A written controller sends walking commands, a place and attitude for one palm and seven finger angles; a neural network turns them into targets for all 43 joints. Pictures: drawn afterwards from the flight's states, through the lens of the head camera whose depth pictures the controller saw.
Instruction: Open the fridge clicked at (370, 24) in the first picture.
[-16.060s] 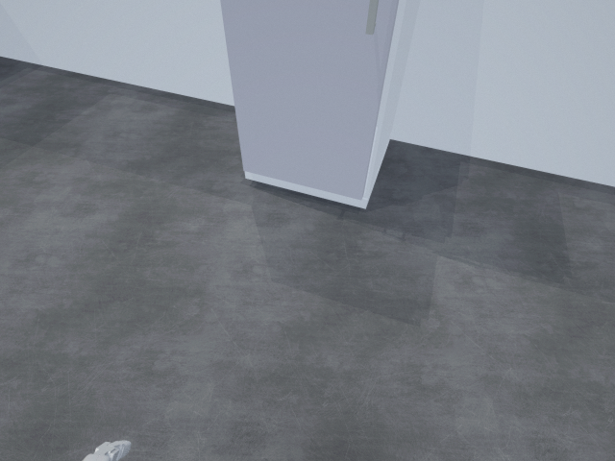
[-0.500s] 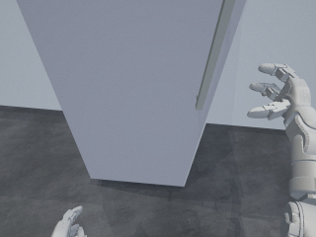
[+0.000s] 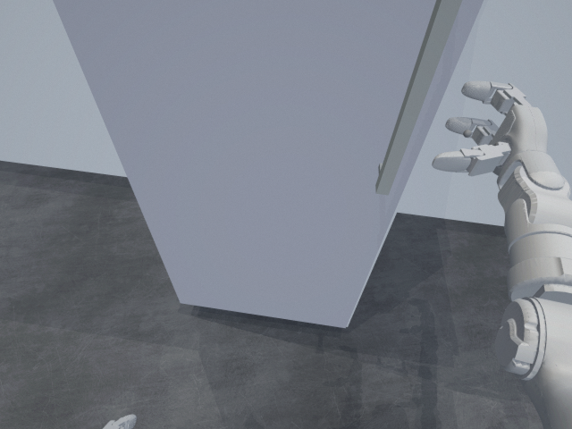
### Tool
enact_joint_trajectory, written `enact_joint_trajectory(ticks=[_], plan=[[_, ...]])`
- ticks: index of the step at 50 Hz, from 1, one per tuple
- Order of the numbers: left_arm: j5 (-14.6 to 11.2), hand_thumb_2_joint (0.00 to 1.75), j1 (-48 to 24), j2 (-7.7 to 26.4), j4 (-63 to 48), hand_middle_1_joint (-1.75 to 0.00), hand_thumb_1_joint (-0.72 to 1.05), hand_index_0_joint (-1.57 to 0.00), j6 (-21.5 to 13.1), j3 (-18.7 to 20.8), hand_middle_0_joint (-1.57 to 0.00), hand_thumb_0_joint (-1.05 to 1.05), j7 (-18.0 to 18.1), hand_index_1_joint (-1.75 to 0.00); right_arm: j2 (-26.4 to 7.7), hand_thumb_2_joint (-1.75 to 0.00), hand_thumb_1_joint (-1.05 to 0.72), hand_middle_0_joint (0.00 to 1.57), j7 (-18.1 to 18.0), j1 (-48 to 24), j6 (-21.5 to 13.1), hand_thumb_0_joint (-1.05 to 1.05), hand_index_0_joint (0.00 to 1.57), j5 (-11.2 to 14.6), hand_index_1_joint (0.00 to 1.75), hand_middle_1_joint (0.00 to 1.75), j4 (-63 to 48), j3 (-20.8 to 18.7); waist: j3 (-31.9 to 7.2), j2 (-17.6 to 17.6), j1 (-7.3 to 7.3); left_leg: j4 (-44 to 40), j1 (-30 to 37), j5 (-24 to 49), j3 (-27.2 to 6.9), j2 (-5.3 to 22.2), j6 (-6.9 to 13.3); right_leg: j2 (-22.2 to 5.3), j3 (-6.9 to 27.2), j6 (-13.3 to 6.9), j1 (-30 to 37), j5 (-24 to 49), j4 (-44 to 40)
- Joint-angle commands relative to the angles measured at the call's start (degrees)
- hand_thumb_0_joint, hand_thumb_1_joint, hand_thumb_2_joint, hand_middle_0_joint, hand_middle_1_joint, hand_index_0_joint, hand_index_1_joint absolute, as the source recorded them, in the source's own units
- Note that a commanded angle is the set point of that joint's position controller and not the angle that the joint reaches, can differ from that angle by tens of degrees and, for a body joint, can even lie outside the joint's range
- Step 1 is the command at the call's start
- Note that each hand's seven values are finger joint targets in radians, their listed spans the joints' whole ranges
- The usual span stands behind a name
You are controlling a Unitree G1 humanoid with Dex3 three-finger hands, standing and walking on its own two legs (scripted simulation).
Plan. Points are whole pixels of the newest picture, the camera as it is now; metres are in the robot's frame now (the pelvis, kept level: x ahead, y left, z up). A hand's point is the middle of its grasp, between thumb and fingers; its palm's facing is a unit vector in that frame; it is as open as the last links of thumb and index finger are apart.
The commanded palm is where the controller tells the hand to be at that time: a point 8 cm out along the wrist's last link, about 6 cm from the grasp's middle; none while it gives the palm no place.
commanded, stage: move the hooked fingers beside the handle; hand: right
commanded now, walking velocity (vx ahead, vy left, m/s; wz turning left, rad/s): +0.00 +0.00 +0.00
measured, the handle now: (415, 82) +0.54 -0.10 +0.24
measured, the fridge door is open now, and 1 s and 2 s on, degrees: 0 0 0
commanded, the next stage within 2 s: feel for the door with the fingertips in 0.80 s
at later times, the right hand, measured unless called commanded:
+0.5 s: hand (466, 137) +0.46 -0.17 +0.20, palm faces +0.05 +1.00 +0.02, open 14.0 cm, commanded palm +0.44 -0.22 +0.20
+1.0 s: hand (459, 135) +0.46 -0.16 +0.21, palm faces +0.04 +1.00 +0.01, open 14.0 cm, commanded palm +0.44 -0.21 +0.20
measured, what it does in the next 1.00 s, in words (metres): stands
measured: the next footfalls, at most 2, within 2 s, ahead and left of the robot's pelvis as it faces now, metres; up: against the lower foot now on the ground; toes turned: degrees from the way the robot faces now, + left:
none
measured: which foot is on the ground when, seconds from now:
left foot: down 0.00-1.00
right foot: down 0.00-1.00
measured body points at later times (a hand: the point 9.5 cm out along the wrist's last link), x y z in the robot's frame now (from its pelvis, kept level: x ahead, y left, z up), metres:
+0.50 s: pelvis +0.01 +0.00 +0.00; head +0.02 +0.01 +0.45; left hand +0.07 +0.27 -0.12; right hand +0.46 -0.23 +0.21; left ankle -0.05 +0.10 -0.74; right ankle +0.03 -0.11 -0.74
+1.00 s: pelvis +0.00 +0.00 +0.00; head +0.01 +0.02 +0.45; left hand +0.05 +0.27 -0.12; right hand +0.46 -0.22 +0.21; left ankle -0.05 +0.10 -0.74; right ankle +0.03 -0.11 -0.74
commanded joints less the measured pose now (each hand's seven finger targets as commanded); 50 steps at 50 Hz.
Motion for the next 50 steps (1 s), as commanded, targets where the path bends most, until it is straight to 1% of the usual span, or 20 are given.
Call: enact_joint_trajectory(ticks=[1,3,5,8,10,13,17,18,20,25,29,31,33,37,40,42,45,47,48,50], plan=[[0.2,0.9,2.1,8.4,-5.2,-0.3,0.9,-0.2,-2.5,3.6,-0.2,0.0,0.1,-0.3,-11.7,-0.3,0.5,0.3,0.1,-32.8,-6.1,0.0,0.3,0.6,1.2,1.2,-10.3,-1.5,-19.0,0.1,0.97,-3.2,-5.6,22.3,-2.2,0.1,-1.0,0.3,3.5,-2.0,18.2,14.6,0.7],[0.6,0.9,3.1,9.0,-5.3,-0.3,0.9,-0.2,-2.2,3.8,-0.2,0.0,-0.1,-0.3,-15.5,-0.3,0.5,0.3,-0.2,-29.8,-6.6,0.0,0.3,0.2,1.2,1.2,-8.5,-4.9,-20.0,3.5,-0.24,-2.4,-2.9,24.4,-2.1,0.1,-1.2,0.3,3.2,-2.2,15.7,15.3,0.5],[0.5,0.9,2.9,8.6,-5.9,-0.3,0.9,-0.2,-2.0,3.6,-0.2,0.0,-0.4,-0.3,-13.8,-0.3,0.5,0.3,-0.2,-29.2,-6.4,0.0,0.3,-0.3,1.2,1.2,-8.5,-3.4,-19.2,1.6,-0.14,-2.4,-3.3,24.6,-2.1,0.2,-1.2,0.6,2.7,-2.2,15.3,15.2,0.5],[0.5,0.9,3.1,9.1,-6.9,-0.3,0.9,-0.2,-1.4,3.8,-0.2,0.0,-0.5,-0.3,-17.9,-0.3,0.5,0.3,-0.2,-25.0,-6.9,0.0,0.3,-0.5,1.2,1.2,-9.5,-7.0,-20.0,3.1,-1.59,-1.9,-0.4,27.4,-2.5,0.2,-1.3,0.6,2.1,-2.4,13.4,16.2,0.6],[0.3,0.9,2.8,8.7,-7.4,-0.3,0.9,-0.2,-1.2,3.9,-0.2,0.0,-0.4,-0.3,-15.6,-0.3,0.5,0.3,0.1,-28.2,-7.3,0.0,0.3,-0.6,1.2,1.2,-13.7,-4.3,-20.7,0.5,-0.59,-1.9,-1.2,27.1,-2.4,0.1,-1.2,0.5,2.2,-2.3,15.1,16.5,0.6],[0.2,0.9,2.4,8.7,-7.7,-0.3,0.9,-0.2,-1.3,4.3,-0.2,0.0,-0.5,-0.3,-16.1,-0.3,0.5,0.3,0.3,-27.4,-7.6,0.0,0.3,0.3,1.2,1.2,-19.2,-5.4,-23.4,-0.5,-0.91,-1.9,-0.8,28.7,-2.5,-0.2,-1.2,0.2,2.2,-2.4,18.1,18.9,1.1],[-0.1,0.9,2.0,8.4,-7.4,-0.3,0.9,-0.2,-1.2,4.2,-0.2,0.0,-0.2,-0.3,-12.2,-0.3,0.5,0.3,1.0,-24.8,-5.3,0.0,0.3,1.3,1.2,1.2,-18.4,-2.4,-19.2,1.5,0.03,-2.8,-2.3,26.9,-2.0,-0.3,-1.4,0.2,1.9,-2.6,17.1,17.0,1.2],[-0.3,0.9,1.6,8.6,-7.1,-0.3,0.9,-0.2,-1.2,4.2,-0.2,0.0,-0.2,-0.3,-13.8,-0.3,0.5,0.3,0.9,-25.6,-4.8,0.0,0.3,1.1,1.2,1.2,-18.7,-3.6,-19.0,-0.3,-0.14,-2.9,-3.3,26.5,-2.3,-0.3,-1.4,0.2,2.0,-2.5,17.4,16.5,1.0],[-0.3,0.9,1.1,8.3,-7.1,-0.3,0.9,-0.2,-1.3,4.0,-0.2,0.0,-0.3,-0.3,-11.7,-0.3,0.5,0.3,0.8,-26.5,-3.9,0.0,0.3,1.1,1.2,1.2,-20.2,-1.8,-19.4,-1.8,0.08,-3.0,-4.3,25.0,-1.9,-0.3,-1.1,0.2,2.6,-2.3,18.8,16.5,1.0],[-0.2,0.9,0.5,8.3,-7.3,-0.3,0.9,-0.2,-1.0,3.6,-0.2,0.0,-0.1,-0.3,-11.7,-0.3,0.5,0.3,0.2,-26.4,-2.9,0.0,0.3,1.5,1.2,1.2,-17.6,-2.1,-17.1,3.3,0.4,-3.2,-3.3,25.3,-2.3,0.1,-1.6,0.6,2.5,-2.6,15.5,14.0,0.7],[-0.3,0.9,-0.6,7.9,-7.6,-0.3,0.9,-0.2,-0.9,3.4,-0.2,0.0,-0.1,-0.3,-11.4,-0.3,0.5,0.3,-0.4,-28.4,-4.3,0.0,0.3,0.9,1.2,1.2,-17.9,-1.3,-18.8,0.3,0.16,-2.8,-3.7,24.5,-2.5,0.3,-1.3,0.7,2.7,-2.5,17.0,14.0,1.1],[-0.3,0.9,-0.6,7.7,-7.4,-0.3,0.9,-0.2,-1.0,3.2,-0.2,0.0,-0.1,-0.3,-8.5,-0.3,0.5,0.3,-0.3,-30.6,-4.7,0.0,0.3,0.9,1.2,1.2,-17.4,1.3,-18.1,-0.8,0.88,-2.9,-5.5,22.7,-2.1,0.1,-1.1,0.6,3.2,-2.2,18.2,13.7,1.2],[-0.3,0.9,-0.3,8.1,-6.9,-0.3,0.9,-0.2,-0.9,3.1,-0.2,0.0,0.0,-0.3,-9.9,-0.3,0.5,0.3,-0.5,-30.5,-4.8,0.0,0.3,1.3,1.2,1.2,-13.9,0.0,-16.0,2.7,1.09,-3.4,-5.7,21.7,-2.4,0.2,-1.4,0.5,3.3,-2.4,16.0,11.6,1.0],[0.2,0.9,0.6,8.3,-6.8,-0.3,0.9,-0.2,-0.9,3.0,-0.2,0.0,0.0,-0.3,-12.7,-0.3,0.5,0.3,-1.0,-30.7,-5.7,0.0,0.3,0.7,1.2,1.2,-10.4,-2.1,-17.3,3.0,0.43,-3.1,-4.3,21.0,-2.5,0.6,-1.4,0.9,3.3,-2.5,14.3,10.9,1.1],[0.1,0.9,0.3,7.8,-6.9,-0.3,0.9,-0.2,-1.2,3.1,-0.2,0.0,-0.3,-0.3,-10.4,-0.3,0.5,0.3,-1.1,-33.3,-7.0,0.0,0.3,0.0,1.2,1.2,-11.2,0.0,-18.3,0.3,0.93,-2.7,-5.8,20.7,-2.5,0.4,-1.3,0.8,3.4,-2.2,15.8,11.0,1.3],[0.3,0.9,1.1,8.4,-6.9,-0.3,0.9,-0.2,-1.1,3.2,-0.2,0.0,-0.3,-0.3,-12.9,-0.3,0.5,0.3,-0.9,-29.8,-7.7,0.0,0.3,0.8,1.2,1.2,-9.6,-2.6,-18.7,3.9,0.3,-2.7,-3.3,21.9,-2.5,0.4,-1.4,0.7,3.3,-2.5,14.1,11.4,1.2],[0.0,0.9,0.7,8.3,-7.3,-0.3,0.9,-0.2,-1.3,3.2,-0.2,0.0,-0.3,-0.3,-13.7,-0.3,0.5,0.3,-0.1,-29.2,-7.8,0.0,0.3,0.6,1.2,1.2,-10.7,-3.1,-19.0,2.8,-0.27,-2.5,-3.0,23.1,-2.8,0.4,-1.5,0.8,2.9,-2.5,14.0,11.5,1.1],[-0.1,0.9,0.9,8.2,-7.5,-0.3,0.9,-0.2,-1.3,3.4,-0.2,0.0,-0.3,-0.3,-11.4,-0.3,0.5,0.3,0.0,-29.2,-7.7,0.0,0.3,1.0,1.2,1.2,-12.1,-1.3,-18.2,3.4,0.3,-2.9,-3.1,22.3,-2.5,0.3,-1.6,0.7,2.6,-2.6,13.9,11.2,1.1],[-0.3,0.9,0.4,8.1,-7.5,-0.3,0.9,-0.2,-1.5,3.4,-0.2,0.0,-0.3,-0.3,-9.7,-0.3,0.5,0.3,0.0,-30.4,-7.6,0.0,0.3,0.9,1.2,1.2,-13.6,0.2,-18.7,1.3,0.48,-2.9,-4.4,22.0,-2.7,0.2,-1.5,0.6,2.7,-2.5,15.2,11.2,0.9],[-0.1,0.9,1.0,8.1,-7.0,-0.3,0.9,-0.2,-1.9,3.6,-0.2,0.0,-0.4,-0.3,-9.9,-0.3,0.5,0.3,-0.5,-31.0,-7.1,0.0,0.3,1.3,1.2,1.2,-14.7,-0.7,-19.3,0.3,0.26,-3.1,-5.2,20.8,-2.3,-0.1,-1.2,0.5,3.3,-2.3,16.6,11.6,0.9]])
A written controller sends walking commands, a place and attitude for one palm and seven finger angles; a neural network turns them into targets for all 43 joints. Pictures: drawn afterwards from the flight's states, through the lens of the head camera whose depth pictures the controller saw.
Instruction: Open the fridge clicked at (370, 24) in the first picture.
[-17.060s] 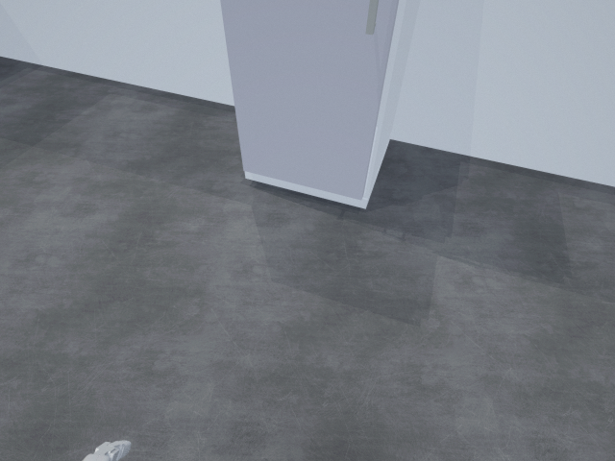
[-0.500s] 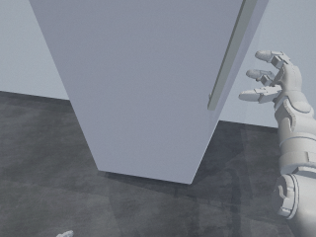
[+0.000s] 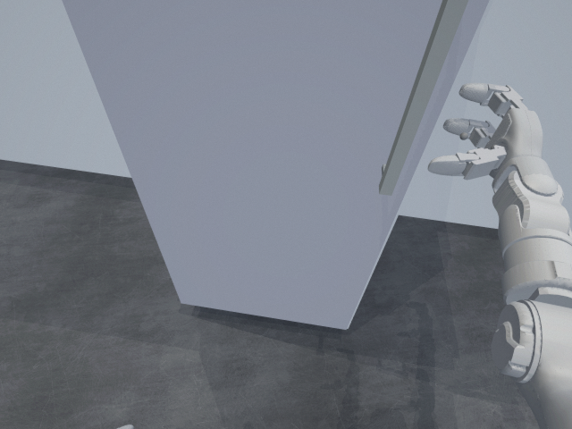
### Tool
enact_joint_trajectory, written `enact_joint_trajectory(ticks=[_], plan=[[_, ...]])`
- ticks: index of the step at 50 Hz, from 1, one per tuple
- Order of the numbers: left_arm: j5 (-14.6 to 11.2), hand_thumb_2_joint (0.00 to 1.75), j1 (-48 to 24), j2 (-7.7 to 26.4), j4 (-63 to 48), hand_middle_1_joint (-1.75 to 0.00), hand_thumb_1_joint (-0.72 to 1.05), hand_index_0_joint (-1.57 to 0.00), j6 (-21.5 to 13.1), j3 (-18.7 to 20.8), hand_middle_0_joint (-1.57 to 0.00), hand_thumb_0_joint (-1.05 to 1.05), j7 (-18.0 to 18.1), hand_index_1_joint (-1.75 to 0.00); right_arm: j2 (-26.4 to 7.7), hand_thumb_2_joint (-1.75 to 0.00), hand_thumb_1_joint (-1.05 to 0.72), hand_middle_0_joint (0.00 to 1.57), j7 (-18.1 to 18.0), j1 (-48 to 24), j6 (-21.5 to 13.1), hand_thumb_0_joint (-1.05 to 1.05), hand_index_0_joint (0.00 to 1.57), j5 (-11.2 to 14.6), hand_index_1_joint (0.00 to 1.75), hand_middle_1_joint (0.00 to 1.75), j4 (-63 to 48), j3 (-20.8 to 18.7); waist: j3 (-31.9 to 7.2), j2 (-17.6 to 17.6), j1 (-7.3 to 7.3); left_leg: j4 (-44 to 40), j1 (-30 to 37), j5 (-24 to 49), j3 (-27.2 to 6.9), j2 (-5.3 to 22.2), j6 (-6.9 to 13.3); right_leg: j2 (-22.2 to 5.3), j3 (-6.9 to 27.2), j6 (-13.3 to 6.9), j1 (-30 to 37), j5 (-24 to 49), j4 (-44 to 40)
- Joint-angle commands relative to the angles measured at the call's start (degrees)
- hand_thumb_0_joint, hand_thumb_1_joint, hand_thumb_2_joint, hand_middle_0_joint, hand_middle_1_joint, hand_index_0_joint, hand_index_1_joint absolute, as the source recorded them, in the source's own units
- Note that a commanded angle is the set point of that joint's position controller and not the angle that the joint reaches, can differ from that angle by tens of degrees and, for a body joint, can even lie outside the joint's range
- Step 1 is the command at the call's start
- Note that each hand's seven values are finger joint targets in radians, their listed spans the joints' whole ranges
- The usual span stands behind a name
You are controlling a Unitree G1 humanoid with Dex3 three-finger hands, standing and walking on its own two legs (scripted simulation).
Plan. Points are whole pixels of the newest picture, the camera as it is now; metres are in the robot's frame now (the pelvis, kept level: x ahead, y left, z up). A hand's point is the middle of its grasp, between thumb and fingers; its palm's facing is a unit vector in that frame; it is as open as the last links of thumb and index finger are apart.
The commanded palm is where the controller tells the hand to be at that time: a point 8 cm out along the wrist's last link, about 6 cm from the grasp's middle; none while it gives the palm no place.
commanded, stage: feel for the door with the fingertips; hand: right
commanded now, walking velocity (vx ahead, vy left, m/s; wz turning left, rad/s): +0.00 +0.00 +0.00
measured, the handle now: (419, 83) +0.54 -0.11 +0.24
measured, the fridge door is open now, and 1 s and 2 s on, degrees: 0 0 0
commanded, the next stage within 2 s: slide the fingers in behind the handle in 0.66 s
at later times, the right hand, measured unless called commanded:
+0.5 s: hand (439, 126) +0.48 -0.14 +0.21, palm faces +0.06 +1.00 +0.01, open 14.0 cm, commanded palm +0.46 -0.19 +0.21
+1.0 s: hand (441, 124) +0.50 -0.15 +0.20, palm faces +0.05 +1.00 +0.01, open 13.7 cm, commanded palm +0.47 -0.19 +0.21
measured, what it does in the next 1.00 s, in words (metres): stands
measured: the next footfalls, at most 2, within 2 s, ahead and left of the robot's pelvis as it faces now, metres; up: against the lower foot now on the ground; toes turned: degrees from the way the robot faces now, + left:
none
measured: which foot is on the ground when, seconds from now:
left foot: down 0.00-1.00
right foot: down 0.00-1.00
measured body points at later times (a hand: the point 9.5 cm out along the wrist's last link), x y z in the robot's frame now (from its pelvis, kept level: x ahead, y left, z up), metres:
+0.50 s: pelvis +0.00 +0.00 +0.00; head +0.02 +0.01 +0.45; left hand +0.06 +0.26 -0.12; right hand +0.47 -0.19 +0.21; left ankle -0.04 +0.09 -0.73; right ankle +0.04 -0.11 -0.73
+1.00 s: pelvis +0.00 +0.00 +0.00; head +0.04 +0.01 +0.45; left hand +0.03 +0.27 -0.13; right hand +0.49 -0.20 +0.21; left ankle -0.04 +0.09 -0.73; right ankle +0.04 -0.11 -0.73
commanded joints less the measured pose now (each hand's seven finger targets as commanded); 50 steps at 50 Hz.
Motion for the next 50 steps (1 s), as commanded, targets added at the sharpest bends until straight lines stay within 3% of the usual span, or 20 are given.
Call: enact_joint_trajectory(ticks=[1,2,8,11,12,13,17,21,22,24,27,28,31,32,33,36,38,42,45,50], plan=[[-0.1,0.9,-0.6,8.0,-6.3,-0.3,0.9,-0.2,-2.7,3.2,-0.2,0.0,0.4,-0.3,-10.4,-0.3,0.5,0.3,-0.1,-30.4,-3.0,0.0,0.3,1.3,1.2,1.2,-14.9,-0.6,-17.5,0.8,0.12,-4.8,-4.0,20.8,-2.1,0.2,-1.4,0.8,3.3,-2.5,17.8,11.9,-0.6],[0.0,0.9,-0.3,7.9,-6.2,-0.3,0.9,-0.2,-2.7,3.2,-0.2,0.0,0.4,-0.3,-9.0,-0.3,0.5,0.3,-0.4,-30.3,-2.7,0.0,0.3,1.6,1.2,1.2,-14.7,0.5,-16.4,2.5,0.63,-5.2,-3.3,20.4,-1.9,0.3,-1.6,0.9,3.0,-2.7,16.5,11.4,-0.6],[0.4,0.9,-0.2,7.8,-5.6,-0.3,0.9,-0.2,-3.4,3.3,-0.2,0.0,0.0,-0.3,-10.6,-0.3,0.5,0.3,-3.2,-30.9,-2.8,0.0,0.3,0.4,1.2,1.2,-16.9,-1.7,-18.8,1.8,-0.29,-4.8,-3.0,20.2,-2.0,0.2,-1.5,0.9,3.3,-2.5,17.2,11.7,-1.1],[0.5,0.9,-0.4,7.4,-5.4,-0.3,0.9,-0.2,-3.6,3.3,-0.2,0.0,-0.1,-0.3,-7.2,-0.3,0.5,0.3,-3.8,-32.7,-2.4,0.0,0.3,0.1,1.2,1.2,-16.1,1.0,-16.8,1.0,0.79,-5.1,-5.0,18.7,-1.8,0.0,-1.5,0.8,3.2,-2.4,17.6,10.6,-1.1],[0.7,0.9,0.3,7.6,-5.3,-0.3,0.9,-0.2,-3.5,3.4,-0.2,0.0,-0.2,-0.3,-8.1,-0.3,0.5,0.3,-4.2,-31.8,-2.7,0.0,0.3,0.1,1.2,1.2,-16.0,0.0,-17.5,3.7,0.38,-5.0,-3.0,19.1,-1.5,0.1,-1.4,0.8,3.4,-2.5,16.8,11.4,-1.1],[0.4,0.9,-0.7,7.5,-5.7,-0.3,0.9,-0.2,-3.6,3.4,-0.2,0.0,-0.3,-0.3,-7.5,-0.3,0.5,0.3,-4.4,-31.3,-2.7,0.0,0.3,0.0,1.2,1.2,-16.8,0.1,-18.6,1.7,-0.01,-4.8,-3.4,20.2,-2.0,0.1,-1.4,0.9,3.0,-2.4,17.7,11.7,-1.1],[0.9,0.9,0.6,7.8,-5.0,-0.3,0.9,-0.2,-3.2,3.1,-0.2,0.0,0.0,-0.3,-10.6,-0.3,0.5,0.3,-5.5,-33.4,-2.6,0.0,0.3,-0.8,1.2,1.2,-12.0,-1.8,-16.2,5.1,0.66,-5.1,-2.8,19.5,-2.1,0.4,-1.8,1.0,2.9,-2.6,14.5,10.0,-1.1],[1.1,0.9,0.9,7.5,-5.1,-0.3,0.9,-0.2,-3.2,3.1,-0.2,0.0,-0.2,-0.3,-10.7,-0.3,0.5,0.3,-5.3,-36.8,-4.1,0.0,0.3,-1.9,1.2,1.2,-11.3,-1.3,-18.2,1.7,1.02,-4.2,-3.4,21.5,-2.4,0.5,-1.6,1.1,2.9,-2.3,15.8,11.4,-0.6],[1.2,0.9,1.4,7.7,-5.1,-0.3,0.9,-0.2,-3.1,3.3,-0.2,0.0,-0.1,-0.3,-10.9,-0.3,0.5,0.3,-5.1,-35.5,-4.6,0.0,0.3,-1.8,1.2,1.2,-10.6,-1.5,-19.2,3.8,1.13,-4.1,-2.4,22.4,-2.4,0.5,-1.7,1.1,2.8,-2.6,15.9,12.4,-0.1],[0.9,0.9,1.1,7.5,-4.9,-0.3,0.9,-0.2,-3.1,3.1,-0.2,0.0,-0.2,-0.3,-8.2,-0.3,0.5,0.3,-4.3,-36.9,-4.7,0.0,0.3,-1.5,1.2,1.2,-9.1,1.0,-17.5,1.5,1.95,-4.2,-4.6,21.9,-2.4,0.4,-1.7,1.1,2.8,-2.4,16.1,11.6,-0.1],[1.2,0.9,2.9,8.4,-4.1,-0.3,0.9,-0.2,-2.9,3.4,-0.2,0.0,0.0,-0.3,-10.5,-0.3,0.5,0.3,-3.6,-36.7,-4.2,0.0,0.3,-0.8,1.2,1.2,-3.5,-1.0,-15.4,6.4,2.57,-4.7,-4.9,20.6,-2.4,0.4,-2.1,1.1,2.9,-2.7,13.2,9.6,0.1],[1.0,0.9,2.6,8.6,-4.3,-0.3,0.9,-0.2,-2.8,3.3,-0.2,0.0,0.0,-0.3,-12.0,-0.3,0.5,0.3,-3.4,-37.4,-4.2,0.0,0.3,-0.9,1.2,1.2,-4.1,-1.7,-16.8,5.3,2.16,-4.2,-4.1,21.9,-2.8,0.6,-2.1,1.3,2.9,-2.6,12.8,10.1,0.0],[1.2,0.9,3.1,7.9,-4.2,-0.3,0.9,-0.2,-3.0,3.5,-0.2,0.0,-0.2,-0.3,-9.7,-0.3,0.5,0.3,-3.3,-40.1,-5.2,0.0,0.3,-1.3,1.2,1.2,-6.2,0.1,-19.3,1.1,2.67,-3.7,-5.6,22.7,-2.6,0.4,-1.8,1.3,3.1,-2.5,15.9,12.6,0.8],[1.4,0.9,4.1,8.2,-3.9,-0.3,0.9,-0.2,-3.0,3.6,-0.2,0.0,-0.2,-0.3,-10.4,-0.3,0.5,0.3,-3.4,-39.8,-5.7,0.0,0.3,-1.1,1.2,1.2,-5.5,-0.4,-19.1,3.8,3.06,-3.7,-4.7,22.9,-2.3,0.4,-2.0,1.2,3.2,-2.7,14.9,12.8,1.2],[1.3,0.9,4.1,8.4,-3.7,-0.3,0.9,-0.2,-2.9,3.6,-0.2,0.0,-0.3,-0.3,-11.8,-0.3,0.5,0.3,-3.4,-39.4,-5.8,0.0,0.3,-1.3,1.2,1.2,-4.9,-1.7,-19.4,3.5,2.57,-3.4,-4.9,23.5,-2.5,0.3,-1.9,1.2,3.3,-2.5,14.8,13.0,1.0],[1.3,0.9,4.6,8.4,-3.2,-0.3,0.9,-0.2,-2.9,3.7,-0.2,0.0,-0.4,-0.3,-9.6,-0.3,0.5,0.3,-3.1,-42.9,-5.8,0.0,0.3,-1.3,1.2,1.2,-4.9,0.8,-18.0,1.8,3.87,-3.8,-7.3,21.4,-2.4,0.1,-2.0,1.2,3.5,-2.5,15.1,11.6,1.1],[1.3,0.9,4.8,8.4,-3.1,-0.3,0.9,-0.2,-3.0,3.9,-0.2,0.0,-0.6,-0.3,-9.6,-0.3,0.5,0.3,-3.4,-42.8,-5.9,0.0,0.3,-1.4,1.2,1.2,-5.4,0.5,-20.1,0.2,3.59,-3.5,-7.5,22.1,-2.5,0.1,-1.9,1.2,3.5,-2.5,16.6,13.0,1.7],[1.6,0.9,5.7,8.6,-3.0,-0.3,0.9,-0.2,-2.9,4.0,-0.2,0.0,-0.6,-0.3,-10.4,-0.3,0.5,0.3,-3.1,-39.8,-5.8,0.0,0.3,-1.0,1.2,1.2,-3.7,-0.6,-19.6,2.9,3.06,-3.5,-5.6,22.0,-2.1,0.1,-1.8,1.3,3.5,-2.6,14.4,12.6,1.5],[1.3,0.9,4.8,8.4,-3.5,-0.3,0.9,-0.2,-3.0,3.8,-0.2,0.0,-0.8,-0.3,-8.4,-0.3,0.5,0.3,-2.7,-39.3,-5.7,0.0,0.3,-0.8,1.2,1.2,-5.1,0.8,-18.9,0.6,2.78,-3.4,-7.4,20.5,-1.9,-0.1,-1.6,1.1,3.7,-2.3,15.7,11.9,1.3],[1.1,0.9,4.1,8.3,-4.2,-0.3,0.9,-0.2,-3.2,3.8,-0.2,0.0,-0.8,-0.3,-8.4,-0.3,0.5,0.3,-2.7,-36.3,-5.5,0.0,0.3,-0.5,1.2,1.2,-6.5,0.2,-19.2,2.6,1.93,-3.3,-6.4,20.9,-1.7,-0.3,-1.5,1.0,3.7,-2.4,15.9,12.4,1.1]])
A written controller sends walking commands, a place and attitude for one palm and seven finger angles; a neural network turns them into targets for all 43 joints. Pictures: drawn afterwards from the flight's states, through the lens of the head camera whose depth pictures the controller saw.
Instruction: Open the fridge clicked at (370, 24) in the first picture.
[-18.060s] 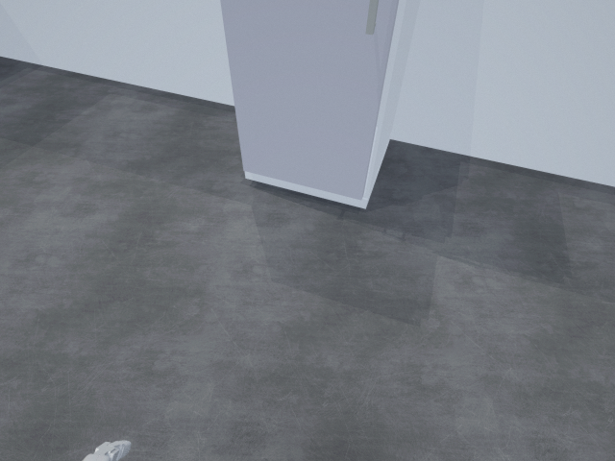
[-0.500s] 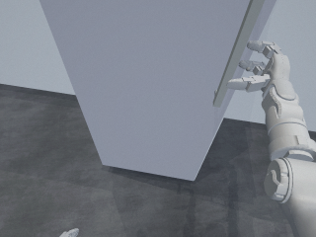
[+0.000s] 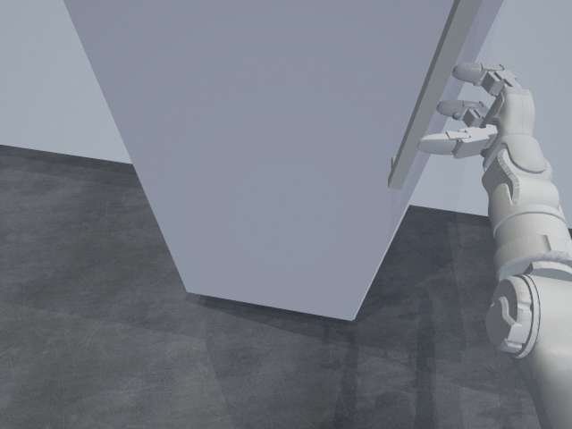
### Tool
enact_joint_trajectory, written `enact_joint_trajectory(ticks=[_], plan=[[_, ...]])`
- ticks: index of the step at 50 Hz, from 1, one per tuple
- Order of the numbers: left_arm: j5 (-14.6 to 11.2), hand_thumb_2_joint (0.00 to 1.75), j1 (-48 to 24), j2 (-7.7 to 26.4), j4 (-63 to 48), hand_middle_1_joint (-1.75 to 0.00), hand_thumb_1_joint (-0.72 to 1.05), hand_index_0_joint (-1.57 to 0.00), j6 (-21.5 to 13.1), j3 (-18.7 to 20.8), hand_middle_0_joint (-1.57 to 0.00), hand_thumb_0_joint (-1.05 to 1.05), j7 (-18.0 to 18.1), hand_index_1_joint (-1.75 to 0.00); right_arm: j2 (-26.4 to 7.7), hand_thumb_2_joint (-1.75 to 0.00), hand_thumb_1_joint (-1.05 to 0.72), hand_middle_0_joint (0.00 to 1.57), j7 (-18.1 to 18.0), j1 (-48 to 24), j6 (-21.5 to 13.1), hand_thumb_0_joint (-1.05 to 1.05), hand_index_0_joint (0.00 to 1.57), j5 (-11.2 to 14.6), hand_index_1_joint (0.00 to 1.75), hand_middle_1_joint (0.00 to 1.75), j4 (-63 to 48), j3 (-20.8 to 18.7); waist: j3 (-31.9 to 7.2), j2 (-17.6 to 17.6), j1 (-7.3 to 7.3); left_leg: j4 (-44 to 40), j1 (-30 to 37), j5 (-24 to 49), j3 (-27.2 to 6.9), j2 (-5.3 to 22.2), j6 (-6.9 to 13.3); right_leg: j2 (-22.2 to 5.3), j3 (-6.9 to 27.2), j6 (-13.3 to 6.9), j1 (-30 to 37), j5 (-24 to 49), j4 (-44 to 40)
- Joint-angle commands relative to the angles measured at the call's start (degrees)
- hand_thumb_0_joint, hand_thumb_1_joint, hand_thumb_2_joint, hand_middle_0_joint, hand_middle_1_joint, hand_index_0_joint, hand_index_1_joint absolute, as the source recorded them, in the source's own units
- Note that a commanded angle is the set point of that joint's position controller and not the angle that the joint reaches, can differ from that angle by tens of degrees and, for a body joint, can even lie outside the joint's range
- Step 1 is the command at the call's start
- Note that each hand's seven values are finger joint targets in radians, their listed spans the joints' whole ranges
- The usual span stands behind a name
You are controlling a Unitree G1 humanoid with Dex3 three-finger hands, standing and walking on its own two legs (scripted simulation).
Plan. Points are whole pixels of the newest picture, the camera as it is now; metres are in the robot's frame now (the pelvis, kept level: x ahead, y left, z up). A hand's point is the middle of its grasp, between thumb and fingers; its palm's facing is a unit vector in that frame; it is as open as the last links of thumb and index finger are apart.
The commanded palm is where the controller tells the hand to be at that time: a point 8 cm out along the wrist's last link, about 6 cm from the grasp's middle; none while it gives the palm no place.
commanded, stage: slide the fingers in behind the handle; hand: right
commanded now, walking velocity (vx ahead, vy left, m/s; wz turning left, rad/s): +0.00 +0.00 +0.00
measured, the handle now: (434, 71) +0.53 -0.11 +0.24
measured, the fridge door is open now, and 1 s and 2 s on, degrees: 0 0 0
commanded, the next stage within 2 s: grip the handle and tug to test in 1.58 s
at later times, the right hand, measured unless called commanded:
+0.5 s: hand (433, 120) +0.47 -0.11 +0.21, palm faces +0.03 +1.00 +0.01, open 14.0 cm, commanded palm +0.45 -0.16 +0.21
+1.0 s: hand (419, 120) +0.48 -0.09 +0.21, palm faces +0.03 +1.00 +0.02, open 14.0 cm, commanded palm +0.45 -0.14 +0.21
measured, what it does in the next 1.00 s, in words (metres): stands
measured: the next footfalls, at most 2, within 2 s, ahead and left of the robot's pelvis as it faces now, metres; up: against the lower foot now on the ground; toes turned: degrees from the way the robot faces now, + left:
none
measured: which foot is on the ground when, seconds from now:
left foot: down 0.00-1.00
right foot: down 0.00-1.00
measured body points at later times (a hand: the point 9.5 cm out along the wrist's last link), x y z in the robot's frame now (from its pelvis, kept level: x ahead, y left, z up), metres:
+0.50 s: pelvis +0.00 +0.01 +0.00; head +0.01 +0.02 +0.45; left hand +0.09 +0.26 -0.12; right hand +0.46 -0.16 +0.22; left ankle -0.05 +0.09 -0.73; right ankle +0.03 -0.11 -0.73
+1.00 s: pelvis +0.00 +0.01 +0.00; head +0.01 +0.03 +0.45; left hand +0.04 +0.27 -0.13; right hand +0.47 -0.15 +0.21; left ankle -0.05 +0.09 -0.73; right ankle +0.03 -0.11 -0.73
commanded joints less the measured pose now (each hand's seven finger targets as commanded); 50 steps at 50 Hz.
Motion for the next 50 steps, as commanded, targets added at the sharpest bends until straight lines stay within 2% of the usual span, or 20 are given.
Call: enact_joint_trajectory(ticks=[1,2,4,8,11,12,13,15,17,19,25,27,31,32,35,38,42,46,47,50], plan=[[-0.2,0.9,1.8,8.1,-6.1,-0.3,0.9,-0.2,-2.1,2.8,-0.2,0.0,0.5,-0.3,-10.2,-0.3,0.5,0.3,0.5,-28.5,-2.9,0.0,0.3,1.1,1.2,1.2,-13.7,-1.1,-18.3,2.0,0.26,-4.6,-2.9,21.5,-2.2,-0.2,-1.6,0.9,2.9,-2.4,18.9,12.6,-0.6],[-0.2,0.9,2.0,8.2,-6.2,-0.3,0.9,-0.2,-1.9,2.8,-0.2,0.0,0.6,-0.3,-10.7,-0.3,0.5,0.3,0.3,-28.1,-3.0,0.0,0.3,1.1,1.2,1.2,-14.1,-1.4,-18.2,3.9,0.41,-4.6,-1.5,21.8,-2.1,-0.1,-1.7,1.1,2.8,-2.6,18.0,12.7,-0.5],[-0.3,0.9,0.8,7.8,-6.9,-0.3,0.9,-0.2,-2.2,2.8,-0.2,0.0,0.3,-0.3,-9.8,-0.3,0.5,0.3,-0.1,-29.4,-3.4,0.0,0.3,0.9,1.2,1.2,-18.8,-1.2,-20.7,0.6,-0.33,-4.1,-1.7,22.9,-2.3,-0.1,-1.5,1.1,2.8,-2.4,20.3,14.0,-0.5],[-0.5,0.9,-0.9,7.3,-7.8,-0.3,0.9,-0.2,-2.4,2.7,-0.2,0.0,0.0,-0.3,-8.0,-0.3,0.5,0.3,-1.1,-24.7,-2.9,0.0,0.3,1.3,1.2,1.2,-24.1,-0.9,-21.8,1.8,-1.6,-3.7,0.1,25.9,-1.9,-0.5,-1.3,0.8,2.7,-2.3,22.1,17.5,-0.6],[-0.7,0.9,-2.0,7.0,-7.9,-0.3,0.9,-0.2,-2.0,2.6,-0.2,0.0,0.1,-0.3,-6.8,-0.3,0.5,0.3,-1.8,-24.1,-0.6,0.0,0.3,1.0,1.2,1.2,-24.6,0.2,-19.1,1.7,-1.48,-4.4,-0.3,24.8,-2.0,-0.3,-1.5,0.9,2.4,-2.3,21.2,15.8,-1.0],[-0.6,0.9,-1.8,7.2,-7.8,-0.3,0.9,-0.2,-1.7,2.6,-0.2,0.0,0.3,-0.3,-7.4,-0.3,0.5,0.3,-2.4,-23.8,-0.2,0.0,0.3,1.0,1.2,1.2,-24.5,-0.3,-18.3,3.9,-1.2,-4.7,0.7,24.9,-1.9,-0.2,-1.5,0.9,2.3,-2.5,20.3,15.6,-1.0],[-0.7,0.9,-2.6,7.0,-8.0,-0.3,0.9,-0.2,-1.6,2.5,-0.2,0.0,0.3,-0.3,-7.6,-0.3,0.5,0.3,-2.7,-24.6,0.1,0.0,0.3,0.8,1.2,1.2,-26.2,-0.5,-19.2,2.1,-1.56,-4.5,0.6,25.8,-2.2,-0.1,-1.5,0.9,2.2,-2.4,21.0,16.0,-1.2],[-0.8,0.9,-3.4,6.4,-8.1,-0.3,0.9,-0.2,-1.6,2.3,-0.2,0.0,0.3,-0.3,-4.1,-0.3,0.5,0.3,-3.2,-24.5,1.0,0.0,0.3,0.8,1.2,1.2,-26.7,2.1,-18.2,2.0,-1.21,-4.6,-0.2,25.2,-1.8,-0.2,-1.4,0.9,2.5,-2.3,22.0,16.2,-1.4],[-0.5,0.9,-3.1,6.7,-7.8,-0.3,0.9,-0.2,-1.3,2.4,-0.2,0.0,0.5,-0.3,-4.4,-0.3,0.5,0.3,-3.7,-24.7,1.5,0.0,0.3,1.0,1.2,1.2,-24.9,1.7,-16.5,5.4,-0.76,-5.2,0.3,24.3,-1.8,-0.1,-1.6,1.0,2.5,-2.5,20.5,14.8,-1.4],[-0.6,0.9,-4.0,6.4,-7.8,-0.3,0.9,-0.2,-1.1,2.1,-0.2,0.0,0.6,-0.3,-3.9,-0.3,0.5,0.3,-3.9,-25.9,1.8,0.0,0.3,1.0,1.2,1.2,-24.8,2.0,-17.0,2.9,-1.02,-5.2,0.0,24.5,-2.3,0.1,-1.6,1.2,2.4,-2.4,20.8,14.3,-1.7],[-0.4,0.9,-4.3,6.0,-7.5,-0.3,0.9,-0.2,-0.9,2.0,-0.2,0.0,0.5,-0.3,-2.0,-0.3,0.5,0.3,-4.4,-25.9,1.4,0.0,0.3,0.9,1.2,1.2,-21.8,2.9,-16.9,4.4,-0.9,-5.1,0.4,25.4,-2.4,0.4,-1.7,1.6,2.3,-2.4,20.3,14.2,-1.5],[-0.2,0.9,-3.7,6.5,-7.2,-0.3,0.9,-0.2,-0.6,2.0,-0.2,0.0,0.7,-0.3,-4.7,-0.3,0.5,0.3,-4.7,-25.9,1.2,0.0,0.3,0.8,1.2,1.2,-19.1,0.9,-15.4,6.8,-0.84,-5.7,1.2,24.2,-2.7,0.7,-2.0,1.8,2.2,-2.7,17.8,12.1,-1.7],[-0.2,0.9,-3.7,6.2,-7.3,-0.3,0.9,-0.2,-0.8,1.8,-0.2,0.0,0.6,-0.3,-4.4,-0.3,0.5,0.3,-4.6,-28.7,-0.1,0.0,0.3,0.4,1.2,1.2,-18.8,1.5,-16.4,4.7,-0.65,-5.4,0.8,24.1,-3.1,0.8,-2.0,1.9,2.1,-2.6,17.8,11.3,-1.9],[-0.1,0.9,-3.2,6.5,-7.2,-0.3,0.9,-0.2,-0.7,2.0,-0.2,0.0,0.7,-0.3,-5.9,-0.3,0.5,0.3,-4.7,-28.3,-0.7,0.0,0.3,0.4,1.2,1.2,-18.3,0.5,-16.7,6.6,-0.76,-5.5,1.9,23.9,-3.1,0.9,-2.2,1.9,2.2,-2.7,16.8,11.0,-1.7],[-0.3,0.9,-3.5,5.9,-7.2,-0.3,0.9,-0.2,-1.2,2.1,-0.2,0.0,0.4,-0.3,-3.8,-0.3,0.5,0.3,-4.4,-29.8,-2.3,0.0,0.3,0.2,1.2,1.2,-20.4,2.3,-18.7,2.7,-0.6,-5.0,1.4,25.5,-3.3,0.7,-1.9,2.0,1.9,-2.5,19.1,12.4,-1.4],[-0.3,0.9,-3.1,6.3,-7.3,-0.3,0.9,-0.2,-1.5,2.4,-0.2,0.0,0.3,-0.3,-4.7,-0.3,0.5,0.3,-4.2,-26.4,-2.4,0.0,0.3,0.9,1.2,1.2,-20.5,0.7,-20.3,5.1,-1.62,-4.8,3.3,27.5,-3.2,0.6,-2.1,1.9,1.9,-2.6,18.7,13.6,-1.6],[-0.3,0.9,-2.4,6.5,-7.0,-0.3,0.9,-0.2,-1.2,2.5,-0.2,0.0,0.3,-0.3,-5.1,-0.3,0.5,0.3,-4.2,-25.3,-1.1,0.0,0.3,0.6,1.2,1.2,-20.2,0.5,-18.0,6.3,-1.38,-5.4,3.6,27.4,-3.0,0.6,-2.4,2.0,1.6,-2.8,17.4,13.0,-1.9],[-0.5,0.9,-3.1,6.1,-6.9,-0.3,0.9,-0.2,-1.5,2.5,-0.2,0.0,0.3,-0.3,-2.8,-0.3,0.5,0.3,-4.8,-27.0,-0.8,0.0,0.3,0.7,1.2,1.2,-22.2,2.4,-17.7,3.4,-1.12,-5.9,2.0,25.6,-3.0,0.4,-2.0,1.9,1.6,-2.6,19.1,12.5,-2.3],[-0.3,0.9,-2.6,6.3,-6.8,-0.3,0.9,-0.2,-1.5,2.5,-0.2,0.0,0.3,-0.3,-2.6,-0.3,0.5,0.3,-5.1,-27.2,-0.9,0.0,0.3,1.0,1.2,1.2,-22.2,2.3,-17.2,5.3,-0.67,-6.2,2.1,25.5,-3.0,0.4,-2.3,1.9,1.7,-2.9,18.7,12.4,-2.2],[-0.2,0.9,-2.7,6.0,-6.4,-0.3,0.9,-0.2,-1.7,2.5,-0.2,0.0,0.3,-0.3,-3.5,-0.3,0.5,0.3,-5.6,-27.7,-1.1,0.0,0.3,0.6,1.2,1.2,-22.6,1.4,-18.6,4.3,-1.21,-5.7,2.5,26.2,-3.0,0.3,-2.1,1.8,1.6,-2.7,19.1,13.0,-2.3]])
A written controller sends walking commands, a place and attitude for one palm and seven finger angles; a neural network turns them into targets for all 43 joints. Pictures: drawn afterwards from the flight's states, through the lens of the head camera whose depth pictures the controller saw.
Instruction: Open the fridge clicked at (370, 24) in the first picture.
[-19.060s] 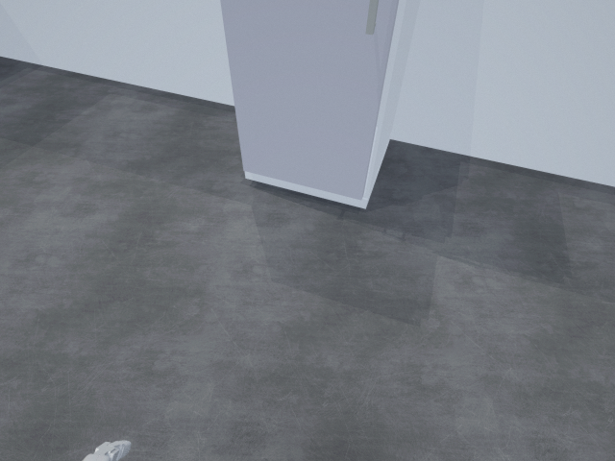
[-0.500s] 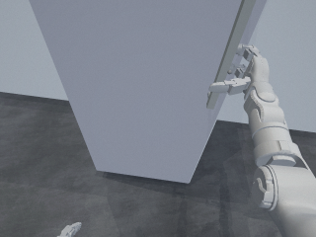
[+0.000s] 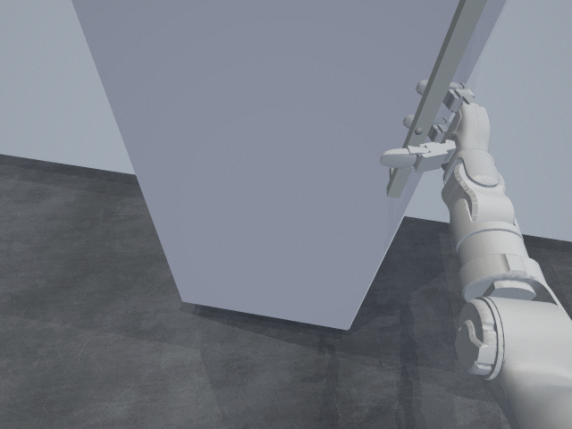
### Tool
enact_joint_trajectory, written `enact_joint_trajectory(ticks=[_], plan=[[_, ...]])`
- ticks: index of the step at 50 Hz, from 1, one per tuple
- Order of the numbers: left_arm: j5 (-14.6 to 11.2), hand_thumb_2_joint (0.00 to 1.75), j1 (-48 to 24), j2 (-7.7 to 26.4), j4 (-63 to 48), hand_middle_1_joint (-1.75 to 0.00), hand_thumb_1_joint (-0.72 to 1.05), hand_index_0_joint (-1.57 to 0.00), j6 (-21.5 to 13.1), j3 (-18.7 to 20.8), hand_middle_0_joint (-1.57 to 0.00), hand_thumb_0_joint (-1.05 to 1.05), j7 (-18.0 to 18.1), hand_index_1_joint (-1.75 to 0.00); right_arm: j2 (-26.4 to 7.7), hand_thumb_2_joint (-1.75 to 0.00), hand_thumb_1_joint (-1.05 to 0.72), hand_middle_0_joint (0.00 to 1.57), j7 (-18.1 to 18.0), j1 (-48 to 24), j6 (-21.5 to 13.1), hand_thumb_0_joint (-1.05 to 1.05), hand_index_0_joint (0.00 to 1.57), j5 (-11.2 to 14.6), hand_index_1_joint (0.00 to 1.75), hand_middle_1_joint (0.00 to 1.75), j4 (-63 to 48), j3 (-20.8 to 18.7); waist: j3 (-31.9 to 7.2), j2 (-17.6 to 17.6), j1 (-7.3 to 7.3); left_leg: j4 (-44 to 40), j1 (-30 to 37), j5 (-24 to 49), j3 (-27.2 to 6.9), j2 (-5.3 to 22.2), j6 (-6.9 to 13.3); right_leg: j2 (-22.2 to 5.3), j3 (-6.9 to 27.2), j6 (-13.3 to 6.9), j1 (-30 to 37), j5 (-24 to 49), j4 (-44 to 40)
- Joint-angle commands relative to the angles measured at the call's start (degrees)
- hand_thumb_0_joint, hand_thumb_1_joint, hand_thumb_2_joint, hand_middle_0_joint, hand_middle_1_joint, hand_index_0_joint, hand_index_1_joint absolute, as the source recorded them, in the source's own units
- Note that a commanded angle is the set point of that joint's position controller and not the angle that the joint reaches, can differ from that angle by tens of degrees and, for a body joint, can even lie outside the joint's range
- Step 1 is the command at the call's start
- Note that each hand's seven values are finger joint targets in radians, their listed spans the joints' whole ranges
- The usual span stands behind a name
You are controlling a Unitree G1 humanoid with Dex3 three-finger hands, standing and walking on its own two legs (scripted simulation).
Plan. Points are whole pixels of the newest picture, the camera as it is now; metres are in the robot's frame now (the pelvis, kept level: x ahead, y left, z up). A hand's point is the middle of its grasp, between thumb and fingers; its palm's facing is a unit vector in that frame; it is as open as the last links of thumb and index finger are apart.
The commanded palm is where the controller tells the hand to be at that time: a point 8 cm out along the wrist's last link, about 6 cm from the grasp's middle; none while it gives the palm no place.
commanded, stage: slide the fingers in behind the handle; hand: right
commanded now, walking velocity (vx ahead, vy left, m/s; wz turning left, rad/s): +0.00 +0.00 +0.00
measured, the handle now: (431, 85) +0.53 -0.12 +0.24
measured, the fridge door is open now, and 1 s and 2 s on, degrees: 0 0 0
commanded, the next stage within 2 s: grip the handle and tug to test in 0.58 s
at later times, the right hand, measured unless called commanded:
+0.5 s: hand (418, 128) +0.48 -0.10 +0.20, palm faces +0.04 +1.00 +0.01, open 14.0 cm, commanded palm +0.45 -0.15 +0.20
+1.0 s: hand (418, 129) +0.47 -0.10 +0.21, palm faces +0.04 +1.00 +0.02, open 11.6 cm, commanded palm +0.45 -0.15 +0.20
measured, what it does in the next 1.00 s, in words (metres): stands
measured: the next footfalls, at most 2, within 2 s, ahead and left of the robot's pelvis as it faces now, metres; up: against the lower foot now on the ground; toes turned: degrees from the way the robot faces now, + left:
none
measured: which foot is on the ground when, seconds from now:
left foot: down 0.00-1.00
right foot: down 0.00-1.00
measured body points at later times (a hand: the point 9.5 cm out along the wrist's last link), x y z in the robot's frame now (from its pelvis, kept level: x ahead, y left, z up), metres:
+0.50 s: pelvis +0.01 +0.00 +0.00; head +0.02 +0.01 +0.45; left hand +0.07 +0.25 -0.12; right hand +0.47 -0.16 +0.21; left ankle -0.05 +0.08 -0.73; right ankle +0.03 -0.12 -0.73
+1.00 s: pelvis +0.00 +0.00 +0.00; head +0.01 +0.01 +0.45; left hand +0.08 +0.25 -0.12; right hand +0.46 -0.16 +0.21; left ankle -0.05 +0.08 -0.73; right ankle +0.03 -0.12 -0.73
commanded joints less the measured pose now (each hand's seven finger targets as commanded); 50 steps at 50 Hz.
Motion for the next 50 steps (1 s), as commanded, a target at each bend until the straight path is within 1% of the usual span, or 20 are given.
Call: enact_joint_trajectory(ticks=[1,4,6,7,11,12,13,16,18,22,25,29,32,33,34,38,40,43,47,50], plan=[[0.1,0.9,-0.6,6.8,-6.4,-0.3,0.9,-0.2,-2.5,2.5,-0.2,0.0,0.3,-0.3,-10.3,-0.3,0.5,0.3,-0.4,-32.5,-4.1,0.0,0.3,0.1,1.2,1.2,-14.0,-0.3,-18.1,4.2,0.04,-4.3,-1.4,25.1,-2.4,0.7,-2.6,2.1,2.0,-3.2,15.1,12.0,0.0],[0.2,0.9,-0.6,7.0,-6.2,-0.3,0.9,-0.2,-2.5,2.5,-0.2,0.0,0.2,-0.3,-11.5,-0.3,0.5,0.3,-0.9,-32.3,-4.0,0.0,0.3,-0.1,1.2,1.2,-13.4,-1.5,-18.6,4.7,-0.13,-4.1,-0.8,26.3,-2.6,0.8,-2.7,2.1,1.9,-3.2,15.1,12.8,0.1],[0.2,0.9,-0.9,6.6,-6.5,-0.3,0.9,-0.2,-2.6,2.5,-0.2,0.0,0.1,-0.3,-8.1,-0.3,0.5,0.3,-1.0,-33.1,-3.9,0.0,0.3,-0.1,1.2,1.2,-14.2,1.1,-19.0,3.5,0.27,-3.9,-1.8,25.8,-2.3,0.6,-2.6,2.1,1.9,-3.1,16.3,13.3,0.2],[0.3,0.9,-0.2,6.9,-6.4,-0.3,0.9,-0.2,-2.5,2.7,-0.2,0.0,0.1,-0.3,-8.8,-0.3,0.5,0.3,-1.2,-31.8,-3.9,0.0,0.3,-0.1,1.2,1.2,-13.3,0.3,-19.0,5.8,0.11,-4.0,-1.2,25.4,-2.0,0.6,-2.6,2.0,2.1,-3.2,15.8,13.5,0.3],[0.3,0.9,-0.9,6.7,-6.5,-0.3,0.9,-0.2,-2.3,2.4,-0.2,0.0,0.0,-0.3,-8.8,-0.3,0.5,0.3,-1.6,-32.2,-3.4,0.0,0.3,-0.1,1.2,1.2,-12.5,-0.1,-18.0,5.7,0.12,-4.0,-1.6,26.3,-2.3,0.7,-2.8,2.1,1.7,-3.2,15.3,13.2,0.2],[0.6,0.9,-0.4,7.1,-6.5,-0.3,0.9,-0.2,-2.2,2.6,-0.2,0.0,0.1,-0.3,-10.9,-0.3,0.5,0.3,-1.9,-31.1,-3.5,0.0,0.3,-0.3,1.2,1.2,-12.2,-2.0,-18.6,6.8,-0.35,-3.9,-0.4,26.5,-2.3,0.8,-2.8,2.0,1.8,-3.3,14.7,13.6,0.3],[0.3,0.9,-1.2,6.8,-6.8,-0.3,0.9,-0.2,-2.0,2.3,-0.2,0.0,0.1,-0.3,-9.8,-0.3,0.5,0.3,-1.8,-31.8,-3.5,0.0,0.3,-0.5,1.2,1.2,-13.0,-0.7,-18.5,4.9,-0.21,-3.7,-1.0,26.7,-2.5,0.8,-2.7,2.0,1.7,-3.2,15.0,13.5,0.2],[0.4,0.9,-0.8,6.7,-6.5,-0.3,0.9,-0.2,-2.0,2.4,-0.2,0.0,0.1,-0.3,-8.7,-0.3,0.5,0.3,-1.8,-34.5,-3.7,0.0,0.3,-0.7,1.2,1.2,-12.5,0.5,-17.5,5.1,0.73,-3.8,-2.7,25.2,-2.2,0.7,-2.6,1.8,2.0,-3.1,15.7,13.0,0.3],[0.5,0.9,-0.8,7.0,-6.7,-0.3,0.9,-0.2,-2.0,2.5,-0.2,0.0,0.2,-0.3,-10.7,-0.3,0.5,0.3,-1.8,-33.2,-4.1,0.0,0.3,-0.3,1.2,1.2,-13.0,-1.7,-19.6,6.1,-0.09,-3.5,-0.7,27.4,-2.5,0.7,-2.7,2.0,1.9,-3.3,15.6,14.2,0.5],[0.4,0.9,-1.0,6.7,-7.3,-0.3,0.9,-0.2,-1.8,2.6,-0.2,0.0,0.0,-0.3,-9.2,-0.3,0.5,0.3,-1.2,-30.2,-4.1,0.0,0.3,-0.5,1.2,1.2,-14.3,-0.3,-20.4,4.9,-0.66,-3.2,0.2,28.3,-2.2,0.7,-2.4,2.0,1.8,-3.2,16.2,16.0,0.7],[0.1,0.9,-1.5,6.5,-7.1,-0.3,0.9,-0.2,-1.7,2.5,-0.2,0.0,0.0,-0.3,-6.1,-0.3,0.5,0.3,-0.8,-31.2,-3.0,0.0,0.3,0.0,1.2,1.2,-14.4,2.4,-18.1,5.0,0.34,-3.7,-1.8,28.0,-2.1,0.5,-2.6,2.0,1.8,-3.1,16.6,15.2,0.8],[0.1,0.9,-1.8,6.6,-7.0,-0.3,0.9,-0.2,-1.6,2.6,-0.2,0.0,0.2,-0.3,-8.0,-0.3,0.5,0.3,-1.2,-32.7,-2.7,0.0,0.3,0.4,1.2,1.2,-16.2,0.6,-20.0,4.0,-0.15,-3.8,-1.2,27.2,-2.2,0.6,-2.4,1.9,2.1,-3.1,17.4,15.3,0.5],[0.4,0.9,-1.3,6.8,-6.6,-0.3,0.9,-0.2,-1.7,2.5,-0.2,0.0,0.3,-0.3,-8.8,-0.3,0.5,0.3,-1.6,-31.0,-2.7,0.0,0.3,0.4,1.2,1.2,-14.9,-0.2,-18.7,6.2,-0.1,-4.1,-0.6,27.3,-2.1,0.6,-2.6,2.0,2.0,-3.3,16.3,15.3,0.5],[0.3,0.9,-1.5,6.8,-6.6,-0.3,0.9,-0.2,-1.7,2.5,-0.2,0.0,0.3,-0.3,-10.8,-0.3,0.5,0.3,-1.7,-31.7,-3.1,0.0,0.3,0.1,1.2,1.2,-16.0,-1.8,-19.5,5.3,-0.52,-3.8,-0.1,28.0,-2.4,0.7,-2.6,2.0,2.0,-3.3,16.1,15.3,0.3],[0.4,0.9,-1.8,6.6,-6.9,-0.3,0.9,-0.2,-1.7,2.5,-0.2,0.0,0.2,-0.3,-9.9,-0.3,0.5,0.3,-1.6,-30.9,-3.2,0.0,0.3,-0.1,1.2,1.2,-16.7,-1.1,-20.2,4.2,-0.82,-3.6,0.5,28.4,-2.3,0.7,-2.4,2.1,1.9,-3.1,16.4,15.8,0.2],[0.1,0.9,-2.1,6.7,-7.4,-0.3,0.9,-0.2,-1.5,2.5,-0.2,0.0,0.2,-0.3,-8.6,-0.38,0.31,0.32,-1.1,-28.9,-2.7,0.0,0.32,0.0,1.23,1.23,-16.3,0.0,-19.4,5.2,-0.74,-3.8,0.2,28.4,-2.1,0.6,-2.4,2.0,1.8,-3.2,16.6,16.0,0.3],[0.0,0.9,-2.5,6.4,-7.3,-0.3,0.9,-0.2,-1.7,2.5,-0.2,0.0,0.2,-0.3,-5.7,-0.42,0.22,0.33,-0.8,-31.4,-2.4,0.0,0.33,0.3,1.24,1.24,-18.3,2.8,-19.0,3.7,0.01,-4.0,-1.2,27.4,-1.8,0.5,-2.3,1.8,2.0,-3.0,18.1,15.9,0.2],[0.0,0.9,-2.6,6.5,-7.1,-0.3,0.9,-0.2,-1.8,2.4,-0.2,0.0,0.2,-0.3,-5.9,-0.48,0.08,0.35,-1.3,-30.1,-1.5,0.0,0.35,0.8,1.26,1.26,-17.2,2.0,-18.1,4.7,-0.37,-4.4,-1.6,26.0,-1.8,0.4,-2.3,1.9,2.3,-3.1,17.7,15.0,0.0],[0.4,0.9,-2.0,6.9,-6.5,-0.3,0.9,-0.2,-1.4,2.2,-0.2,0.0,0.5,-0.3,-9.3,-0.56,-0.11,0.36,-2.1,-31.4,-1.4,0.0,0.36,0.1,1.29,1.29,-14.3,-0.3,-16.9,6.6,-0.24,-4.8,-0.7,24.2,-2.2,0.9,-2.6,2.1,2.3,-3.3,14.9,12.4,-0.4],[0.3,0.9,-2.3,6.3,-6.7,-0.3,0.9,-0.2,-1.7,2.2,-0.2,0.0,0.3,-0.3,-7.0,-0.62,-0.25,0.38,-1.8,-31.5,-2.2,0.0,0.38,-0.1,1.31,1.31,-14.2,1.4,-17.3,4.0,-0.19,-4.4,-2.0,24.5,-2.2,0.8,-2.4,2.0,2.1,-3.0,16.1,13.0,0.0]])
